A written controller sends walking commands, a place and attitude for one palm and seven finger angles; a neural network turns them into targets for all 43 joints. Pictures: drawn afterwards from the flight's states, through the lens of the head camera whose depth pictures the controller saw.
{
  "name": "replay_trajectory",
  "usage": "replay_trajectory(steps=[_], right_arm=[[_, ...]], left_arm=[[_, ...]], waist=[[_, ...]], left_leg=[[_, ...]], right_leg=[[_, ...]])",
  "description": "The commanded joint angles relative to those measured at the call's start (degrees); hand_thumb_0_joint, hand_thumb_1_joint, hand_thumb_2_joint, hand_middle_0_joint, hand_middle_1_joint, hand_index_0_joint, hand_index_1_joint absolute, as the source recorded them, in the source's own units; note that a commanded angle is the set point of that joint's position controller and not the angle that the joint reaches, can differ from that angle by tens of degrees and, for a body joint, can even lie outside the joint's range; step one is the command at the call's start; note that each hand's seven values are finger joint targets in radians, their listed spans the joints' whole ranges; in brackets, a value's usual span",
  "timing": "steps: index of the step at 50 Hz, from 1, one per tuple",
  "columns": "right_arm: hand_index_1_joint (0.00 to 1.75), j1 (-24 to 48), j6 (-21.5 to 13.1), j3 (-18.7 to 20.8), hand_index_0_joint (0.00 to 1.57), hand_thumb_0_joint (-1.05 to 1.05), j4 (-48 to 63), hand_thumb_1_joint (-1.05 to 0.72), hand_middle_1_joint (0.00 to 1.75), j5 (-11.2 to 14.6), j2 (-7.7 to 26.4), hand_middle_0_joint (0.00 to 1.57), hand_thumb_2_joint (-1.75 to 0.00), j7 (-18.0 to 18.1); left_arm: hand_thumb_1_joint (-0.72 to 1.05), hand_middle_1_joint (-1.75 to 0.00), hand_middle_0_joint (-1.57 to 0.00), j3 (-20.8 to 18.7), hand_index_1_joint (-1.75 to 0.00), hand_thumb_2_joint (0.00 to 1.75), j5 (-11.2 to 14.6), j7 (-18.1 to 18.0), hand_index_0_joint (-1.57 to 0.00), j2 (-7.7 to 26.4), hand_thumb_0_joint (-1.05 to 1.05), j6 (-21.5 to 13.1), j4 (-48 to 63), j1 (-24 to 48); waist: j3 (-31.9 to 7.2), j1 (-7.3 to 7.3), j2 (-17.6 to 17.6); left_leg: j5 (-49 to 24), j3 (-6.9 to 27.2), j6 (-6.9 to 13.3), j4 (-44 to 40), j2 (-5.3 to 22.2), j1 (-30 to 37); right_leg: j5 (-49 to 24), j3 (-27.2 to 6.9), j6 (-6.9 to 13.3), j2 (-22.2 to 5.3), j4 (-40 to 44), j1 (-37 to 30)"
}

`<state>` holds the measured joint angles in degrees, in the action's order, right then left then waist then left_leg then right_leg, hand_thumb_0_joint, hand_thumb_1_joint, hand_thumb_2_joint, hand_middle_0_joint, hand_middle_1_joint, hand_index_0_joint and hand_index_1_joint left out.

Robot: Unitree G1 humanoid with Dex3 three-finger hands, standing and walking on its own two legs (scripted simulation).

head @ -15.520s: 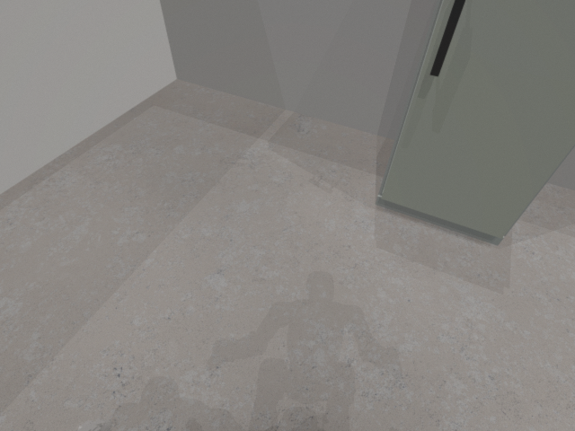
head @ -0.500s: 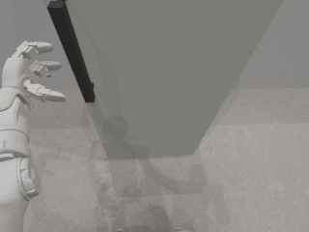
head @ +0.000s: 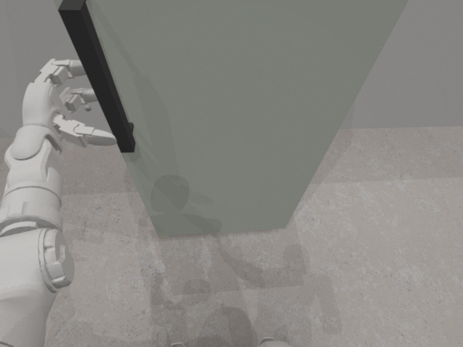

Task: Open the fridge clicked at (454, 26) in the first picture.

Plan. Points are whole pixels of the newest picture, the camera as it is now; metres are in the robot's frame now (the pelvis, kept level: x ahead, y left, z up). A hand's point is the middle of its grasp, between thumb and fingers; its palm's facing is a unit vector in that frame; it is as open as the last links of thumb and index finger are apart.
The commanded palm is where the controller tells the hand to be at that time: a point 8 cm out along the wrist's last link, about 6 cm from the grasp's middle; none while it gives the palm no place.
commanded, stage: feel for the door with the fingertips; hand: left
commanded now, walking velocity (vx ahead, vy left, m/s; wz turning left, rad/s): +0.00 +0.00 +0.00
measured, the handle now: (109, 84) +0.53 +0.19 +0.14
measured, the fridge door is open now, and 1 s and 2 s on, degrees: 0 0 0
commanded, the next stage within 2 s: slide the fingers in behind the handle in 0.40 s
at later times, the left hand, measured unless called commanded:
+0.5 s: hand (85, 102) +0.49 +0.22 +0.13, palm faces +0.03 -1.00 +0.00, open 13.8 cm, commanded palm +0.48 +0.27 +0.13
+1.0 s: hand (92, 109) +0.48 +0.21 +0.13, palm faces +0.03 -1.00 +0.01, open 14.0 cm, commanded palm +0.46 +0.26 +0.13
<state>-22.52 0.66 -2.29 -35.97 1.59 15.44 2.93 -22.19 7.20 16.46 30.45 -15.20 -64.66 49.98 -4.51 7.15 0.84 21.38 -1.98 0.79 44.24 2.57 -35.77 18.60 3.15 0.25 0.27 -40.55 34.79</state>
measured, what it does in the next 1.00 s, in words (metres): stands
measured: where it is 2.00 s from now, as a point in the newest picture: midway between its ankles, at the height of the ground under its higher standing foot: outside the picture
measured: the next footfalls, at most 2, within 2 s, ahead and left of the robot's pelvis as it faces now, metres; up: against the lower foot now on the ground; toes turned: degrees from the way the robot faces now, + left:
none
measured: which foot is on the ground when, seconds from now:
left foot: down 0.00-1.00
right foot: down 0.00-1.00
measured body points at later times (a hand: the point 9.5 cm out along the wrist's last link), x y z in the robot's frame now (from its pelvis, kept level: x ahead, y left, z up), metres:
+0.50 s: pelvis +0.00 +0.00 +0.00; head +0.09 +0.02 +0.44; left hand +0.49 +0.28 +0.14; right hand +0.01 -0.27 -0.11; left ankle +0.00 +0.11 -0.71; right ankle +0.01 -0.12 -0.71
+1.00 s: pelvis +0.00 +0.01 +0.00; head +0.08 +0.02 +0.44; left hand +0.48 +0.27 +0.13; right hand +0.03 -0.26 -0.11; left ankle +0.00 +0.11 -0.71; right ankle +0.01 -0.12 -0.71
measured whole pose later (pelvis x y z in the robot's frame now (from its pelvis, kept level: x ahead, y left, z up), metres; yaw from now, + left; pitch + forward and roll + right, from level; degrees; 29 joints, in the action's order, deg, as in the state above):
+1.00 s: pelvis +0.00 +0.01 +0.00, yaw +0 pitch +13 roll -2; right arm -23.5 1.5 -1.8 -36.1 1.3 15.4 2.2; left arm -21.4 7.9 15.8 28.5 -15.2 -62.3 48.6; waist -5.2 7.0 1.0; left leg 22.1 -2.0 1.1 45.1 2.5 -36.4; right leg 18.9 3.0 -0.1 0.3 -40.7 35.1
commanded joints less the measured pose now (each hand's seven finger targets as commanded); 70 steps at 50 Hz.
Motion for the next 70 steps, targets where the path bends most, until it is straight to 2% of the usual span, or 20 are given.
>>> replay_trajectory(steps=[1, 5, 10, 15, 19, 20, 23, 26, 28, 32, 36, 40, 41, 45, 49, 51, 55, 59, 65, 70], right_arm=[[0.3, -6.9, -1.5, 3.9, 0.2, 0.0, 3.4, -0.9, 0.3, 0.1, 10.4, 0.2, -0.9, 0.7], [0.3, -7.1, -1.2, 3.8, 0.2, 0.0, 3.4, -0.9, 0.3, 0.1, 10.3, 0.2, -0.9, 0.7], [0.3, -7.8, -0.9, 3.8, 0.2, 0.0, 3.4, -0.9, 0.3, 0.0, 10.7, 0.2, -0.9, 0.8], [0.3, -8.0, -0.6, 3.9, 0.2, 0.0, 3.2, -0.9, 0.3, 0.0, 10.6, 0.2, -0.9, 0.8], [0.3, -8.7, -0.7, 4.1, 0.2, 0.0, 2.9, -0.9, 0.3, -0.2, 10.4, 0.2, -0.9, 0.7], [0.3, -8.7, -0.7, 4.1, 0.2, 0.0, 2.7, -0.9, 0.3, -0.2, 10.6, 0.2, -0.9, 0.6], [0.3, -8.8, -0.5, 3.9, 0.2, 0.0, 2.2, -0.9, 0.3, -0.2, 10.8, 0.2, -0.9, 0.6], [0.3, -9.2, -0.5, 3.7, 0.2, 0.0, 2.1, -0.9, 0.3, -0.2, 11.2, 0.2, -0.9, 0.9], [0.3, -9.1, -0.6, 3.6, 0.2, 0.0, 2.5, -0.9, 0.3, -0.2, 10.9, 0.2, -0.9, 0.9], [0.3, -9.3, -0.8, 3.7, 0.2, 0.0, 2.8, -0.9, 0.3, -0.5, 10.7, 0.2, -0.9, 0.5], [0.3, -8.8, -0.6, 4.1, 0.2, 0.0, 3.6, -0.9, 0.3, -0.5, 10.6, 0.2, -0.9, 0.0], [0.3, -7.9, -0.3, 4.0, 0.2, 0.0, 4.2, -0.9, 0.3, -0.2, 10.5, 0.2, -0.9, -0.1], [0.3, -7.8, -0.3, 4.0, 0.2, 0.0, 4.3, -0.9, 0.3, -0.2, 10.5, 0.2, -0.9, 0.0], [0.3, -6.9, -0.7, 4.3, 0.2, 0.0, 4.6, -0.9, 0.3, -0.1, 9.9, 0.2, -0.9, -0.1], [0.3, -6.9, -0.8, 4.3, 0.2, 0.0, 3.8, -0.9, 0.3, -0.1, 10.1, 0.2, -0.9, 0.0], [0.3, -6.7, -0.9, 4.1, 0.2, 0.0, 3.3, -0.9, 0.3, -0.1, 10.0, 0.2, -0.9, 0.0], [0.3, -6.5, -1.3, 4.3, 0.2, 0.0, 3.7, -0.9, 0.3, -0.3, 9.6, 0.2, -0.9, -0.2], [0.3, -6.4, -1.0, 4.0, 0.2, 0.0, 3.6, -0.9, 0.3, -0.2, 9.8, 0.2, -0.9, -0.1], [0.3, -6.3, -1.2, 4.1, 0.2, 0.0, 4.0, -0.9, 0.3, -0.4, 9.5, 0.2, -0.9, -0.2], [0.3, -6.2, -1.0, 4.2, 0.2, 0.0, 3.4, -0.9, 0.3, -0.2, 9.5, 0.2, -0.9, -0.2]], left_arm=[[-0.5, -1.2, -0.3, -1.6, -1.2, 0.3, 1.5, 0.9, -0.3, 15.3, 0.0, -3.7, 10.6, 27.9], [-0.5, -1.2, -0.3, -0.8, -1.2, 0.3, 1.2, 1.2, -0.3, 14.8, 0.0, -3.6, 10.7, 28.6], [-0.5, -1.2, -0.3, -3.4, -1.2, 0.3, 0.9, 1.2, -0.3, 18.9, 0.0, -3.8, 10.2, 29.7], [-0.5, -1.2, -0.3, -2.8, -1.2, 0.3, 0.8, 1.7, -0.3, 18.9, 0.0, -4.3, 10.7, 31.1], [-0.5, -1.2, -0.3, -1.1, -1.2, 0.3, 1.5, 1.9, -0.3, 15.9, 0.0, -4.4, 11.4, 32.1], [-0.5, -1.2, -0.3, -2.3, -1.2, 0.3, 1.3, 1.7, -0.3, 17.2, 0.0, -4.3, 11.1, 31.3], [-0.5, -1.2, -0.3, -1.4, -1.2, 0.3, 0.9, 1.4, -0.3, 17.2, 0.0, -3.6, 8.8, 33.5], [-0.5, -1.2, -0.3, -3.2, -1.2, 0.3, 0.4, 1.2, -0.3, 20.3, 0.0, -3.2, 7.1, 34.2], [-0.5, -1.2, -0.3, -1.5, -1.2, 0.3, 0.4, 1.7, -0.3, 18.0, 0.0, -2.8, 5.7, 32.6], [-0.5, -1.2, -0.3, -1.2, -1.2, 0.3, 0.8, 1.9, -0.3, 16.9, 0.0, -3.6, 8.7, 32.8], [-0.5, -1.2, -0.3, -1.8, -1.2, 0.3, 1.6, 1.7, -0.3, 15.9, 0.0, -4.1, 11.4, 29.3], [-0.5, -1.2, -0.3, -2.5, -1.2, 0.3, 1.6, 1.1, -0.3, 16.1, 0.0, -3.7, 12.0, 26.8], [-0.5, -1.2, -0.3, -2.1, -1.2, 0.3, 1.7, 0.9, -0.3, 15.6, 0.0, -3.6, 12.5, 27.2], [-0.5, -1.2, -0.3, -1.2, -1.2, 0.3, 1.8, 0.0, -0.3, 13.3, 0.0, -4.4, 17.3, 26.1], [-0.5, -1.2, -0.3, -0.2, -1.2, 0.3, 2.0, -1.0, -0.3, 11.7, 0.0, -3.8, 15.2, 27.1], [-0.5, -1.2, -0.3, 0.1, -1.2, 0.3, 1.2, -1.5, -0.3, 11.9, 0.0, -3.2, 13.4, 28.7], [-0.5, -1.2, -0.3, 0.5, -1.2, 0.3, 1.1, -1.9, -0.3, 10.5, 0.0, -4.2, 15.7, 27.7], [-0.5, -1.2, -0.3, 0.7, -1.2, 0.3, 1.2, -1.9, -0.3, 10.4, 0.0, -3.4, 11.7, 26.6], [-0.5, -1.2, -0.3, -0.2, -1.2, 0.3, 1.2, -2.6, -0.3, 11.1, 0.0, -4.4, 15.1, 28.1], [-0.5, -1.2, -0.3, 1.3, -1.2, 0.3, 1.3, -2.7, -0.3, 9.0, 0.0, -3.9, 14.2, 28.0]], waist=[[-21.2, 0.78, 4.4], [-22.0, 0.93, 5.1], [-22.4, 0.88, 3.5], [-22.7, 1.31, 6.6], [-23.2, 1.86, 6.8], [-24.5, 1.26, 8.0], [-20.9, 2.68, 5.4], [-21.0, 2.84, 5.0], [-20.3, 2.93, 4.8], [-23.1, 2.18, 7.9], [-24.8, 0.97, 7.0], [-22.4, 0.09, 5.9], [-22.0, 0.6, 4.7], [-24.2, -0.38, 8.1], [-20.6, 0.65, 4.6], [-19.4, 1.02, 5.1], [-23.7, 0.27, 6.2], [-19.5, 0.63, 3.0], [-24.3, -0.04, 5.4], [-22.3, 0.72, 3.9]], left_leg=[[-17.5, 3.4, 0.9, -4.6, -1.4, 13.8], [-18.6, 3.2, 0.9, -4.4, -1.5, 13.7], [-18.3, 3.0, 1.2, -4.2, -1.6, 11.7], [-18.7, 3.2, 1.0, -3.8, -1.4, 13.0], [-20.7, 3.7, 0.9, -3.5, -1.3, 15.2], [-21.3, 3.8, 0.7, -3.4, -1.2, 15.8], [-17.9, 3.9, 1.0, -3.8, -1.2, 13.0], [-16.1, 3.7, 1.2, -3.7, -1.3, 11.3], [-14.9, 3.7, 1.1, -4.0, -1.4, 11.0], [-18.3, 4.2, 0.7, -3.4, -1.1, 14.5], [-21.0, 4.0, 0.5, -3.3, -0.9, 15.8], [-18.6, 3.7, 0.7, -4.0, -1.0, 13.7], [-18.3, 3.5, 0.9, -4.1, -1.0, 13.6], [-22.0, 3.9, 0.4, -3.8, -0.9, 17.2], [-19.5, 4.1, 0.6, -4.2, -0.9, 15.4], [-17.9, 4.1, 0.5, -4.5, -1.0, 14.3], [-22.3, 4.0, 0.4, -3.6, -1.2, 17.2], [-18.7, 3.5, 0.7, -4.1, -1.4, 12.9], [-21.1, 3.2, 0.6, -3.6, -1.6, 15.1], [-19.9, 3.1, 0.8, -3.7, -1.5, 14.6]], right_leg=[[-17.1, -1.5, 0.7, 1.6, 3.7, -7.9], [-18.3, -1.5, 0.6, 1.5, 3.4, -8.3], [-19.4, -2.0, 0.5, 1.5, 3.4, -10.2], [-18.7, -1.9, 0.5, 1.6, 3.4, -8.4], [-18.6, -1.4, 0.7, 1.8, 3.4, -7.0], [-19.0, -1.4, 0.7, 1.8, 3.1, -7.0], [-16.7, -1.4, 0.4, 1.9, 3.8, -5.9], [-16.0, -1.9, 0.3, 1.6, 4.1, -6.6], [-14.7, -1.6, 0.3, 1.7, 4.1, -6.0], [-15.6, -1.1, 0.6, 1.8, 3.2, -4.6], [-17.3, -0.9, 0.7, 2.0, 2.7, -5.8], [-16.4, -0.9, 0.8, 2.1, 2.9, -6.9], [-16.5, -0.9, 0.7, 2.0, 3.2, -7.0], [-17.8, -0.7, 1.0, 2.1, 2.5, -6.7], [-16.1, -0.4, 1.0, 2.0, 3.0, -6.1], [-15.4, -0.6, 0.9, 1.8, 3.1, -5.5], [-18.6, -0.8, 0.9, 1.8, 2.5, -6.8], [-17.6, -0.8, 0.9, 1.7, 2.8, -7.6], [-20.0, -1.3, 0.8, 1.6, 2.3, -9.0], [-19.5, -1.2, 0.6, 1.8, 2.9, -8.3]])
